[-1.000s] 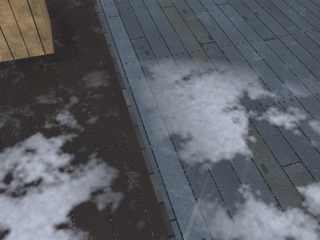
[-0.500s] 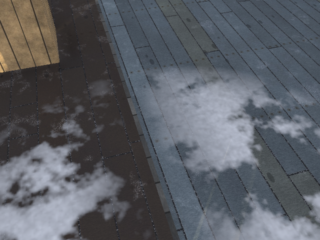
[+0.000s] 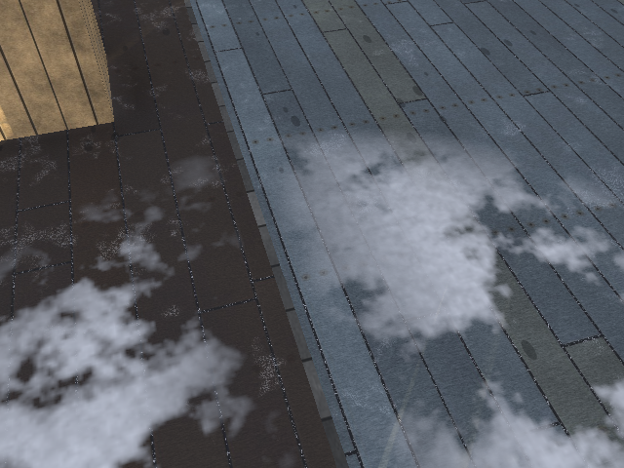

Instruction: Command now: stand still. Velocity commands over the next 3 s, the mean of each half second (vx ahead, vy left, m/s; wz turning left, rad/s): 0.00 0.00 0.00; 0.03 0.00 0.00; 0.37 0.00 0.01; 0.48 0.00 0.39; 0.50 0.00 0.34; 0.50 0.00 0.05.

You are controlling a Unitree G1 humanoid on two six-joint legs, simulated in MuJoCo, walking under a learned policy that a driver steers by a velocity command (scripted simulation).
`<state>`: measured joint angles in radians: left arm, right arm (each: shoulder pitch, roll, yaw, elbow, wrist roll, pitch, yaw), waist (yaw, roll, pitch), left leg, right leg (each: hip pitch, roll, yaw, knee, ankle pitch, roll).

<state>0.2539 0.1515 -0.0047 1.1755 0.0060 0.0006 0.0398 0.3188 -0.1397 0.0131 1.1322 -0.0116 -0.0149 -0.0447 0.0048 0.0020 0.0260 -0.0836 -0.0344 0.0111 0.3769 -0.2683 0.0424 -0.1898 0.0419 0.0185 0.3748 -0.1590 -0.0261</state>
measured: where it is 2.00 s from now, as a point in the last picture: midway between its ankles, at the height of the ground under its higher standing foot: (358, 466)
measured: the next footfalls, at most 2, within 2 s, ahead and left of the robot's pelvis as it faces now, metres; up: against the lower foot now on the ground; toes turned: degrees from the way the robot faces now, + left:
right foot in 1.28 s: +0.23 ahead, -0.12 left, +0.00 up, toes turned -4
left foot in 1.80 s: +0.56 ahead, +0.04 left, +0.00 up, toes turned +12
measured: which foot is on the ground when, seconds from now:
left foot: down 0.00-1.00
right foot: down 0.00-0.94, up 0.96-1.00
